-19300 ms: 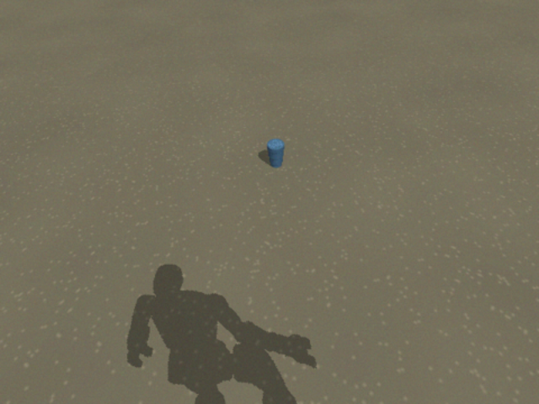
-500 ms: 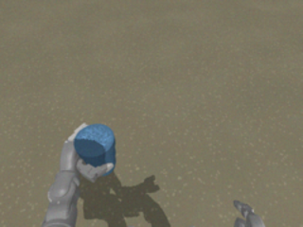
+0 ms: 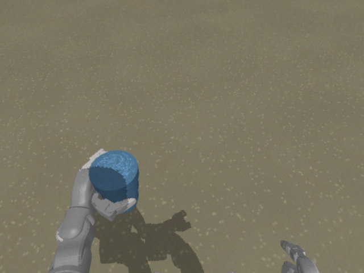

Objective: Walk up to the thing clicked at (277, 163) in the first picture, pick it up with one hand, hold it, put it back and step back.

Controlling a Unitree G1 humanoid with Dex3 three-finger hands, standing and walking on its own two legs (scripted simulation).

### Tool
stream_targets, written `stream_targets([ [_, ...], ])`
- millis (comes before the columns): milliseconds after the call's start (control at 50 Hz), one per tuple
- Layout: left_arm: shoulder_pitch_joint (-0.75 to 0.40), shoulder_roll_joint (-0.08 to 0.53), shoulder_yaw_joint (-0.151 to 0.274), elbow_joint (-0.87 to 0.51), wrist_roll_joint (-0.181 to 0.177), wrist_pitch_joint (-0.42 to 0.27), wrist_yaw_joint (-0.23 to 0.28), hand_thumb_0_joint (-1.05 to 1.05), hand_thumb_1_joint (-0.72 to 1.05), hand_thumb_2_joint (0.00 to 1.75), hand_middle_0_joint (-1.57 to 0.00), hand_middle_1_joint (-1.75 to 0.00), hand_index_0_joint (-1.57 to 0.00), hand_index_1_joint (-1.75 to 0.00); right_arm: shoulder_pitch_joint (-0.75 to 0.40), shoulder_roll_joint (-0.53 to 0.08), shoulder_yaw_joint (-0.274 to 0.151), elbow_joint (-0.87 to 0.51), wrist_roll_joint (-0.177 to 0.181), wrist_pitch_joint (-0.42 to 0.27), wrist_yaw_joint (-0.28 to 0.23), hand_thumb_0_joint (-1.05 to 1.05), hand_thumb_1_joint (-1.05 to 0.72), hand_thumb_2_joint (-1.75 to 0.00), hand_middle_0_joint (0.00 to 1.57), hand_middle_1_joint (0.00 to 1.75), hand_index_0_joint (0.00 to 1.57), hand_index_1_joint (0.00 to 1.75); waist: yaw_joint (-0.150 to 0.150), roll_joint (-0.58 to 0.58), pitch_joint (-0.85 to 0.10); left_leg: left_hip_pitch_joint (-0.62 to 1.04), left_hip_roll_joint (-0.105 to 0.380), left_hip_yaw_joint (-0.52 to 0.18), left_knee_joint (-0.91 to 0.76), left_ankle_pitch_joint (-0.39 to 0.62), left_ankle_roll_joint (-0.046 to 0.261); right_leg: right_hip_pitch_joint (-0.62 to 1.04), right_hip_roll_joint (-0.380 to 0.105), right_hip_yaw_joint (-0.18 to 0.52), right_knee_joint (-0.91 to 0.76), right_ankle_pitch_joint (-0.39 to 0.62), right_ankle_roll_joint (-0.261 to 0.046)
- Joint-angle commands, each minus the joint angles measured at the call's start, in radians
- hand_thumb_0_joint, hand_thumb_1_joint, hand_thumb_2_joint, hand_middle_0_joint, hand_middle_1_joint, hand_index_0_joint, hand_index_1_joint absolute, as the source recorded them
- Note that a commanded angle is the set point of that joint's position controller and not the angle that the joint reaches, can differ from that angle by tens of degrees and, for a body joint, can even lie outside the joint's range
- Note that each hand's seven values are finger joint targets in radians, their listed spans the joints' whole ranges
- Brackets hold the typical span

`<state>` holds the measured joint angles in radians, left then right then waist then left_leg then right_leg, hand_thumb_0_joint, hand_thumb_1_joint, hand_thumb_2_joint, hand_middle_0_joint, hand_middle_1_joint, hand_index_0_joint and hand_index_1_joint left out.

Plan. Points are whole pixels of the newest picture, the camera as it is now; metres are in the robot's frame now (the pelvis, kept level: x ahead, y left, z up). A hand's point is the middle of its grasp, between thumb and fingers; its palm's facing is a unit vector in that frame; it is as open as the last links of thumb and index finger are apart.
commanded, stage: hold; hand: left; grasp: from the side
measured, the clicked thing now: (119, 186) +0.31 +0.16 +0.02
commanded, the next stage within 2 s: crouch in 0.70 s
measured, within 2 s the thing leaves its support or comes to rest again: neither
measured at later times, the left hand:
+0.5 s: hand (113, 185) +0.31 +0.17 +0.03, palm faces +0.03 -1.00 -0.01, open 11.4 cm
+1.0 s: hand (112, 190) +0.30 +0.18 +0.01, palm faces -0.01 -1.00 -0.04, open 11.3 cm
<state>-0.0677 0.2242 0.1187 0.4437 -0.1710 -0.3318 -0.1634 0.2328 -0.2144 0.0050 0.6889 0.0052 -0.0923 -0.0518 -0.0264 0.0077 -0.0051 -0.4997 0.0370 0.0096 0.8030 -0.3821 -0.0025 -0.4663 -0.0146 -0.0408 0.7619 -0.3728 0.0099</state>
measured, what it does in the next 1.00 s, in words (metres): stands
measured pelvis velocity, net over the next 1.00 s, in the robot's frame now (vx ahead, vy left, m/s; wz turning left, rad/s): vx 0.00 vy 0.01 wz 0.00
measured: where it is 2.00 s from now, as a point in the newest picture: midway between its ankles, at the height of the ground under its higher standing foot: outside the picture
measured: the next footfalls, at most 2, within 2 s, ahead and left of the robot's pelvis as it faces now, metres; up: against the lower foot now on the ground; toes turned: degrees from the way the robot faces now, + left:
none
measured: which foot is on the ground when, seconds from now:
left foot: down 0.00-1.00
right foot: down 0.00-1.00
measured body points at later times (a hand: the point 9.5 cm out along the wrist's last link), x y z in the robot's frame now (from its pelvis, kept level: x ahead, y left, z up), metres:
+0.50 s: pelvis +0.00 +0.00 +0.00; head +0.03 +0.01 +0.45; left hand +0.30 +0.22 +0.03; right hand +0.13 -0.24 -0.10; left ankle +0.02 +0.12 -0.71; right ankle +0.01 -0.13 -0.71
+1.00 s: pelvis +0.00 +0.01 +0.00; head +0.04 +0.02 +0.44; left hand +0.30 +0.23 +0.02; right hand +0.13 -0.24 -0.11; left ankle +0.02 +0.12 -0.71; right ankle +0.01 -0.13 -0.71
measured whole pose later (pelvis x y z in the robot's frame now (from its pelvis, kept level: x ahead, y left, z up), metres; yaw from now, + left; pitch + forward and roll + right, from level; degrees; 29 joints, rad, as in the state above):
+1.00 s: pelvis +0.00 +0.01 +0.00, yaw +0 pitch +5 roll -2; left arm -0.07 0.23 0.12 0.49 -0.16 -0.36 -0.16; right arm 0.22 -0.21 0.00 0.70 0.00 -0.11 -0.04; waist -0.03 0.00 -0.01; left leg -0.53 0.03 0.01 0.83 -0.39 0.01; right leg -0.50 -0.02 -0.04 0.78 -0.37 0.02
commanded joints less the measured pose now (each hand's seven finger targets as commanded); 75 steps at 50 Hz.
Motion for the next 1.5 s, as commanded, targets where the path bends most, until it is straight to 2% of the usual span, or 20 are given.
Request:
stream_targets([
  [0,-0.416,0.133,0.083,-0.389,-0.076,-0.142,-0.007,0.0,0.07,1.26,-1.23,-1.45,-1.25,-1.45,-0.027,-0.139,-0.038,-0.123,0.01,-0.052,-0.009,0.0,-0.91,-0.9,0.2,0.3,0.2,0.3,-0.007,0.057,-0.341,0.186,-0.024,-0.022,-0.115,0.227,0.003,0.102,0.026,-0.002,-0.093,0.25,-0.026],
  [120,-0.371,0.132,0.103,-0.324,-0.068,-0.144,0.012,0.0,0.05,1.28,-1.21,-1.44,-1.23,-1.45,-0.025,-0.138,-0.04,-0.113,0.006,-0.05,-0.009,0.0,-0.9,-0.9,0.2,0.3,0.2,0.3,0.001,0.019,-0.325,0.158,-0.026,-0.017,-0.102,0.251,0.01,0.108,0.021,0.0,-0.09,0.279,-0.022],
  [180,-0.36,0.116,0.056,-0.361,-0.055,-0.149,-0.002,0.0,0.07,1.29,-1.24,-1.47,-1.25,-1.47,-0.037,-0.137,-0.042,-0.127,0.006,-0.046,-0.012,0.0,-0.9,-0.91,0.2,0.3,0.2,0.3,-0.001,0.039,-0.322,0.17,-0.032,-0.01,-0.105,0.236,0.009,0.106,0.019,0.007,-0.101,0.27,-0.022],
  [280,-0.387,0.133,0.061,-0.41,-0.058,-0.141,-0.004,0.0,0.07,1.26,-1.23,-1.45,-1.25,-1.45,-0.034,-0.139,-0.043,-0.125,0.011,-0.05,-0.009,0.0,-0.9,-0.9,0.2,0.3,0.2,0.3,-0.001,0.082,-0.348,0.2,-0.026,-0.017,-0.119,0.241,0.002,0.106,0.024,-0.001,-0.094,0.264,-0.029],
  [380,-0.396,0.138,0.12,-0.329,-0.073,-0.131,0.027,0.0,0.06,1.27,-1.21,-1.43,-1.22,-1.44,-0.034,-0.132,-0.035,-0.115,0.01,-0.051,-0.012,0.0,-0.9,-0.9,0.2,0.3,0.2,0.3,0.0,0.016,-0.292,0.142,-0.026,-0.017,-0.122,0.194,0.01,0.104,0.023,-0.002,-0.109,0.228,-0.022],
  [460,-0.384,0.137,0.099,-0.319,-0.056,-0.147,0.019,0.0,0.07,1.29,-1.23,-1.47,-1.25,-1.47,-0.048,-0.135,-0.039,-0.124,0.008,-0.049,-0.011,0.0,-0.9,-0.9,0.2,0.3,0.2,0.3,0.004,0.029,-0.259,0.127,-0.032,-0.009,-0.126,0.152,0.011,0.081,0.018,0.005,-0.112,0.189,-0.022],
  [540,-0.348,0.123,0.045,-0.405,-0.047,-0.157,-0.009,0.0,0.09,1.25,-1.22,-1.44,-1.24,-1.44,-0.048,-0.133,-0.041,-0.138,0.006,-0.05,-0.009,0.0,-0.9,-0.9,0.2,0.3,0.2,0.3,0.006,0.084,-0.367,0.191,-0.034,-0.009,-0.104,0.246,0.004,0.114,0.019,0.005,-0.092,0.272,-0.027],
  [600,-0.394,0.135,0.049,-0.448,-0.057,-0.146,-0.011,0.0,0.09,1.22,-1.19,-1.4,-1.21,-1.4,-0.031,-0.137,-0.039,-0.126,0.006,-0.056,-0.008,0.0,-0.9,-0.9,0.2,0.3,0.2,0.3,-0.003,0.112,-0.373,0.21,-0.026,-0.022,-0.106,0.262,-0.002,0.103,0.025,-0.002,-0.086,0.276,-0.03],
  [640,-0.407,0.117,0.046,-0.426,-0.063,-0.136,0.004,0.0,0.07,1.22,-1.19,-1.41,-1.21,-1.41,-0.039,-0.133,-0.036,-0.127,0.009,-0.06,-0.01,0.0,-0.91,-0.91,0.2,0.3,0.2,0.3,-0.011,0.079,-0.334,0.185,-0.023,-0.028,-0.118,0.221,0.001,0.088,0.028,-0.007,-0.093,0.241,-0.029],
  [660,-0.417,0.133,0.081,-0.392,-0.068,-0.132,0.014,0.0,0.04,1.23,-1.19,-1.41,-1.21,-1.41,-0.034,-0.136,-0.037,-0.118,0.009,-0.062,-0.011,0.0,-0.91,-0.91,0.2,0.3,0.2,0.3,-0.015,0.063,-0.329,0.178,-0.02,-0.03,-0.119,0.201,0.002,0.08,0.03,-0.009,-0.093,0.221,-0.027],
  [740,-0.378,0.129,0.112,-0.323,-0.07,-0.135,0.041,0.0,0.03,1.27,-1.2,-1.44,-1.21,-1.44,-0.047,-0.141,-0.038,-0.121,0.012,-0.059,-0.009,0.0,-0.9,-0.9,0.2,0.3,0.2,0.3,0.006,0.012,-0.249,0.117,-0.022,-0.03,-0.136,0.132,0.007,0.072,0.024,-0.008,-0.105,0.163,-0.025],
  [800,-0.33,0.124,0.085,-0.348,-0.054,-0.138,0.031,0.0,0.17,1.24,-1.21,-1.39,-1.23,-1.39,-0.045,-0.133,-0.039,-0.13,0.009,-0.059,-0.008,0.0,-0.85,-0.9,0.2,0.3,0.2,0.3,0.018,0.045,-0.31,0.143,-0.029,-0.015,-0.123,0.186,0.005,0.099,0.021,-0.003,-0.098,0.213,-0.026],
  [820,-0.338,0.111,0.054,-0.347,-0.044,-0.138,0.022,0.0,0.21,1.23,-1.24,-1.39,-1.25,-1.38,-0.041,-0.137,-0.042,-0.127,0.007,-0.06,-0.007,0.0,-0.87,-0.9,0.2,0.3,0.2,0.3,0.003,0.056,-0.303,0.162,-0.027,-0.019,-0.121,0.206,0.003,0.083,0.023,-0.005,-0.089,0.228,-0.026],
  [880,-0.323,0.126,0.051,-0.315,-0.028,-0.142,0.006,0.0,0.21,1.21,-1.24,-1.38,-1.26,-1.37,-0.032,-0.141,-0.051,-0.118,0.006,-0.056,-0.001,0.0,-0.87,-0.9,0.2,0.3,0.2,0.3,0.003,0.068,-0.317,0.162,-0.024,-0.025,-0.109,0.229,0.002,0.073,0.024,-0.006,-0.075,0.243,-0.029],
  [980,-0.351,0.08,0.059,-0.207,-0.053,-0.175,-0.009,0.0,0.17,1.19,-1.24,-1.38,-1.26,-1.37,-0.028,-0.141,-0.053,-0.105,0.002,-0.051,0.015,0.0,-0.88,-0.9,0.2,0.3,0.2,0.3,-0.014,0.023,-0.277,0.084,-0.022,-0.025,-0.061,0.208,0.01,-0.003,0.024,-0.006,-0.043,0.228,-0.028],
  [1020,-0.384,0.096,0.094,-0.18,-0.063,-0.21,-0.009,0.0,0.16,1.21,-1.22,-1.37,-1.24,-1.37,-0.025,-0.152,-0.06,-0.095,-0.001,-0.059,0.025,0.0,-0.87,-0.9,0.2,0.3,0.2,0.3,-0.008,0.012,-0.265,0.032,-0.019,-0.032,-0.032,0.17,0.01,-0.051,0.025,-0.01,-0.001,0.192,-0.029],
  [1100,-0.399,0.104,0.097,-0.118,-0.044,-0.301,-0.02,0.0,0.16,1.21,-1.22,-1.37,-1.24,-1.37,-0.031,-0.154,-0.068,-0.093,-0.013,-0.063,0.042,0.0,-0.88,-0.9,0.2,0.3,0.2,0.3,-0.017,0.033,-0.311,-0.068,-0.026,-0.041,0.065,0.106,0.011,-0.175,0.021,0.0,0.103,0.137,-0.033],
  [1220,-0.451,0.106,0.096,0.029,-0.051,-0.428,-0.071,0.0,0.06,1.21,-1.26,-1.39,-1.27,-1.4,-0.007,-0.182,-0.082,-0.077,-0.032,-0.079,0.061,0.0,-0.9,-0.91,0.2,0.3,0.2,0.3,-0.045,0.056,-0.487,-0.248,-0.031,-0.063,0.315,0.089,0.014,-0.467,0.028,-0.006,0.346,0.087,-0.04],
  [1360,-0.529,0.205,0.171,0.066,-0.058,-0.526,-0.088,0.0,0.07,1.25,-1.27,-1.39,-1.27,-1.41,-0.019,-0.213,-0.065,-0.098,-0.044,-0.068,0.073,0.0,-0.89,-0.91,0.2,0.3,0.2,0.3,-0.014,0.162,-0.696,-0.436,-0.027,-0.094,0.543,0.111,0.002,-0.749,0.029,-0.013,0.617,0.036,-0.054],
  [1480,-0.553,0.24,0.246,0.082,-0.075,-0.529,-0.074,0.0,0.07,1.3,-1.25,-1.39,-1.25,-1.42,-0.027,-0.213,-0.063,-0.086,-0.054,-0.047,0.074,0.0,-0.91,-0.92,0.2,0.3,0.2,0.3,-0.016,0.118,-0.803,-0.645,-0.036,-0.074,0.72,0.096,0.014,-0.803,0.027,0.022,0.734,0.052,-0.046],
])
